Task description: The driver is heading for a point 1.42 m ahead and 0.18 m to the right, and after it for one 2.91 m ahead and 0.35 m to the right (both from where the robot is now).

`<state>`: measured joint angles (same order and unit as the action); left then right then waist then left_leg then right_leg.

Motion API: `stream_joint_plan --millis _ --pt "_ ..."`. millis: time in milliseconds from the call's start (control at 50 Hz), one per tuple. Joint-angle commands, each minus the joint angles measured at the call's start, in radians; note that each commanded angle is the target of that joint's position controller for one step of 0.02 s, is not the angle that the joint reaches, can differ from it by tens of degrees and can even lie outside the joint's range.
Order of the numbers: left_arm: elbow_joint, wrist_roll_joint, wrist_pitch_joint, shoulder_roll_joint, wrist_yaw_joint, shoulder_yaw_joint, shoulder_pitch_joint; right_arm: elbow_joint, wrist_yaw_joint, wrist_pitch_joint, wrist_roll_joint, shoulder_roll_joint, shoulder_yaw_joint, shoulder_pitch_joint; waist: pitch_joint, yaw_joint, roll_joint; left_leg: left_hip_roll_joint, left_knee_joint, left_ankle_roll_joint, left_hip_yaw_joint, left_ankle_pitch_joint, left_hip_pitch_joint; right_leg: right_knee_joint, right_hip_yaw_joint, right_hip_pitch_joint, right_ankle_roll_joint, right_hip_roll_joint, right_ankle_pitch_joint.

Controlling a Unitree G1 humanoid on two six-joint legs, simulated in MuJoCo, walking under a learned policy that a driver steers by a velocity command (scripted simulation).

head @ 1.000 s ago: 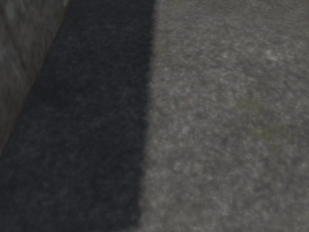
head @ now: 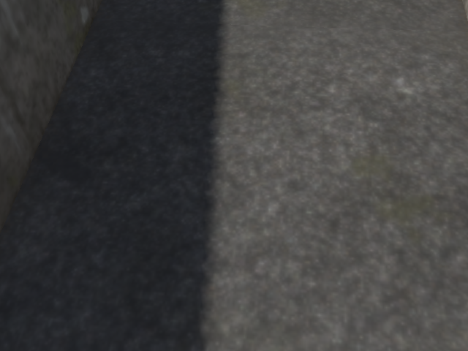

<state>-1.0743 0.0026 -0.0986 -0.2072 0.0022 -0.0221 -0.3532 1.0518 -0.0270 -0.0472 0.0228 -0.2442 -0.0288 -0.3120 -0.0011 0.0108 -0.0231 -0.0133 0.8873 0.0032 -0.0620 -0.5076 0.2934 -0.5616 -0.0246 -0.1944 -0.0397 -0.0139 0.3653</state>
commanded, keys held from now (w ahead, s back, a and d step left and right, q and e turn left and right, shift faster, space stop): no key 1.00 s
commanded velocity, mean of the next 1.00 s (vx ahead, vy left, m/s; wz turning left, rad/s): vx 0.05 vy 0.00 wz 0.00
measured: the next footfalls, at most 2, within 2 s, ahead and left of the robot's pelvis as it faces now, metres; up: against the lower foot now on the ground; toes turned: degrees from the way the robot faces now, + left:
left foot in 0.24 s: +0.16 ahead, +0.12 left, +0.00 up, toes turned +0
right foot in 1.92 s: +0.53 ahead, -0.08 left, +0.05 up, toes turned -6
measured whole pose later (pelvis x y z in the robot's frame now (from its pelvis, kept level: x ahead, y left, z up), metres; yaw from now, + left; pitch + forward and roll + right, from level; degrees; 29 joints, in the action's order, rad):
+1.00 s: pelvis +0.05 +0.02 +0.00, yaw +0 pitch -1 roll +0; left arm -1.12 -0.01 -0.02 -0.16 0.04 0.00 -0.39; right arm 1.11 -0.04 0.02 0.01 -0.20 -0.05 -0.11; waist -0.04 0.00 0.00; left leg -0.02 0.51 0.04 0.02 -0.17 0.32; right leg -0.46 -0.03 -0.04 0.00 0.00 0.39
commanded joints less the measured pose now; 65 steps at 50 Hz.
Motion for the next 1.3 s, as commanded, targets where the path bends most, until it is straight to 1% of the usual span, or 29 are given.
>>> stream_joint_plan --millis 20,40,60,80,120,160,200,220,240,260,280,300,320,340,360,400,440,480,540,740,920,1140,1160,1180,1220,1240,1260,1280,1300 --pt "0.015 -0.008 -0.007 -0.145 -0.001 -0.020 -0.111 -0.075 0.007 -0.029 0.002 -0.067 -0.013 0.068 -0.050 0.009 0.120 0.036 0.289 0.000 0.003 -0.012 0.391 0.235 0.371 0.261 -0.186 0.336 -0.795" --pt "0.028 0.000 0.002 -0.120 0.004 -0.011 -0.071 -0.081 0.008 -0.026 0.000 -0.072 -0.019 0.097 -0.059 0.003 0.104 0.062 0.221 0.003 0.014 0.053 0.389 0.239 0.286 0.254 -0.150 0.297 -0.837" --pt "0.029 -0.002 0.014 -0.088 0.011 0.000 -0.056 -0.089 0.011 -0.024 0.001 -0.062 -0.021 0.128 -0.060 0.001 0.118 0.070 0.118 -0.002 0.035 0.108 0.343 0.252 0.209 0.227 -0.117 0.245 -0.837" --pt "0.022 -0.009 0.025 -0.072 0.018 0.008 -0.067 -0.092 0.015 -0.022 0.003 -0.034 -0.014 0.151 -0.054 0.005 0.135 0.060 0.022 -0.011 0.062 0.153 0.291 0.249 0.158 0.208 -0.099 0.207 -0.866" --pt "0.022 -0.017 0.043 -0.104 0.033 0.008 -0.066 -0.097 0.018 -0.016 0.003 0.005 0.000 0.178 -0.022 0.003 0.149 0.030 -0.157 -0.021 0.096 0.210 0.154 0.225 0.091 0.158 -0.096 0.169 -0.915" --pt "0.021 -0.010 0.053 -0.153 0.037 -0.004 -0.072 -0.095 0.014 -0.001 0.003 -0.015 -0.001 0.185 0.008 0.003 0.158 0.002 -0.253 -0.020 0.115 0.284 0.040 0.215 0.106 0.117 -0.118 0.191 -0.929" --pt "0.026 0.010 0.053 -0.150 0.033 -0.006 -0.031 -0.082 0.008 0.014 -0.004 -0.038 -0.008 0.160 0.003 -0.033 0.147 -0.006 -0.388 0.007 0.112 0.437 -0.083 0.197 0.115 0.059 -0.107 0.196 -0.854" --pt "0.018 0.015 0.049 -0.147 0.027 -0.008 -0.047 -0.079 0.003 0.021 -0.017 -0.066 -0.016 0.152 -0.003 -0.043 0.123 0.000 -0.465 0.027 0.090 0.536 -0.142 0.186 0.115 0.044 -0.080 0.175 -0.793" --pt "0.012 0.003 0.041 -0.150 0.020 -0.011 -0.071 -0.076 -0.007 0.027 -0.024 -0.125 -0.034 0.121 0.024 -0.047 0.079 0.057 -0.464 0.052 0.027 0.759 -0.243 0.160 0.099 0.019 -0.040 0.141 -0.691" --pt "0.006 -0.022 0.032 -0.115 0.014 -0.006 -0.138 -0.075 -0.013 0.034 -0.021 -0.185 -0.049 0.101 0.081 -0.013 -0.010 0.132 -0.372 0.107 -0.036 1.025 -0.388 0.120 0.064 -0.059 0.005 0.079 -0.473" --pt "-0.010 -0.021 0.037 -0.046 0.017 0.009 -0.182 -0.055 -0.012 0.040 -0.017 -0.131 -0.039 0.078 0.142 -0.015 -0.059 0.191 -0.328 0.184 -0.082 1.089 -0.460 0.073 0.044 -0.105 0.046 0.061 -0.274" --pt "-0.006 -0.011 0.050 -0.043 0.022 0.011 -0.153 -0.049 -0.005 0.042 -0.015 -0.082 -0.029 0.096 0.121 -0.018 -0.052 0.213 -0.352 0.210 -0.128 1.007 -0.403 0.057 0.039 -0.105 0.068 0.050 -0.143" --pt "0.010 -0.006 0.065 -0.050 0.029 0.009 -0.104 -0.055 0.001 0.041 -0.017 -0.072 -0.027 0.152 0.079 -0.004 -0.056 0.206 -0.387 0.202 -0.141 0.904 -0.321 0.071 0.038 -0.093 0.076 0.044 -0.087" --pt "0.013 -0.010 0.079 -0.063 0.037 0.006 -0.088 -0.068 0.007 0.033 -0.021 -0.071 -0.024 0.209 0.038 0.011 -0.046 0.184 -0.394 0.185 -0.122 0.862 -0.259 0.099 0.040 -0.077 0.080 0.043 -0.105" --pt "0.005 -0.018 0.091 -0.070 0.043 0.005 -0.098 -0.071 0.014 0.025 -0.022 -0.076 -0.027 0.238 0.024 0.022 -0.034 0.152 -0.381 0.164 -0.088 0.865 -0.221 0.135 0.040 -0.039 0.081 0.039 -0.161" --pt "-0.014 -0.017 0.107 -0.094 0.048 0.000 -0.128 -0.059 0.024 0.011 -0.013 -0.089 -0.035 0.236 0.041 0.021 -0.010 0.097 -0.344 0.133 -0.028 0.917 -0.198 0.166 0.033 0.044 0.080 0.042 -0.310" --pt "-0.020 -0.009 0.114 -0.108 0.047 -0.003 -0.124 -0.048 0.026 0.007 -0.007 -0.083 -0.037 0.224 0.065 0.010 0.020 0.081 -0.337 0.121 -0.011 0.898 -0.200 0.151 0.031 0.073 0.061 0.053 -0.405" --pt "-0.017 -0.012 0.114 -0.091 0.041 0.000 -0.095 -0.037 0.019 0.016 -0.006 -0.079 -0.038 0.235 0.061 0.008 0.021 0.075 -0.339 0.118 -0.005 0.848 -0.210 0.160 0.033 0.060 0.052 0.058 -0.390" --pt "-0.017 -0.012 0.112 -0.088 0.039 -0.002 -0.066 -0.023 0.007 0.030 -0.010 -0.077 -0.041 0.242 0.038 0.003 0.026 0.070 -0.351 0.111 -0.001 0.791 -0.201 0.177 0.029 0.048 0.052 0.055 -0.345" --pt "-0.036 -0.011 0.096 -0.064 0.039 0.001 -0.072 0.009 -0.013 0.056 -0.014 -0.068 -0.044 0.239 -0.031 -0.007 0.031 0.055 -0.400 0.081 0.004 0.556 -0.186 0.215 0.023 -0.043 0.040 0.055 -0.148" --pt "-0.043 -0.012 0.079 -0.042 0.042 0.005 -0.113 0.021 -0.019 0.064 -0.017 -0.059 -0.042 0.221 -0.071 -0.015 0.032 0.054 -0.438 0.066 -0.001 0.414 -0.169 0.237 0.028 -0.109 0.029 0.059 -0.012" --pt "-0.038 -0.010 0.069 -0.021 0.043 0.003 -0.164 0.030 -0.021 0.061 -0.017 -0.048 -0.036 0.190 -0.075 -0.013 0.032 0.055 -0.450 0.065 -0.006 0.392 -0.157 0.241 0.029 -0.124 0.022 0.057 0.000" --pt "-0.046 -0.009 0.070 -0.018 0.045 0.002 -0.186 0.038 -0.022 0.062 -0.017 -0.040 -0.034 0.172 -0.056 -0.011 0.037 0.043 -0.446 0.064 0.007 0.294 -0.159 0.250 0.028 -0.116 0.015 0.054 0.080" --pt "-0.044 -0.004 0.073 -0.032 0.048 -0.004 -0.193 0.040 -0.022 0.062 -0.014 -0.046 -0.037 0.165 -0.073 -0.009 0.050 0.021 -0.425 0.061 0.029 0.163 -0.129 0.259 0.042 -0.127 -0.004 0.058 0.187" --pt "-0.017 0.005 0.072 -0.079 0.056 -0.021 -0.191 0.027 -0.018 0.049 -0.007 -0.053 -0.043 0.192 -0.133 0.013 0.104 -0.029 -0.321 0.054 0.084 -0.042 0.014 0.311 0.146 -0.129 -0.076 0.121 0.410" --pt "-0.010 0.013 0.065 -0.115 0.057 -0.034 -0.209 0.002 -0.009 0.031 -0.001 -0.039 -0.039 0.243 -0.173 0.037 0.161 -0.042 -0.219 0.046 0.121 0.021 0.118 0.386 0.266 -0.089 -0.128 0.212 0.471" --pt "0.002 0.018 0.053 -0.160 0.058 -0.051 -0.176 -0.021 0.002 0.012 0.003 -0.031 -0.036 0.279 -0.226 0.036 0.209 0.001 -0.108 0.050 0.116 0.116 0.221 0.437 0.378 -0.056 -0.178 0.323 0.444" --pt "0.009 0.014 0.042 -0.157 0.057 -0.056 -0.167 -0.031 0.011 -0.003 0.004 -0.040 -0.038 0.289 -0.247 0.035 0.200 0.045 -0.032 0.058 0.086 0.098 0.321 0.443 0.417 0.004 -0.202 0.374 0.364" --pt "0.011 0.012 0.032 -0.136 0.054 -0.055 -0.168 -0.039 0.018 -0.015 0.010 -0.047 -0.040 0.291 -0.259 0.030 0.180 0.075 0.007 0.064 0.065 0.056 0.417 0.425 0.407 0.088 -0.200 0.380 0.257"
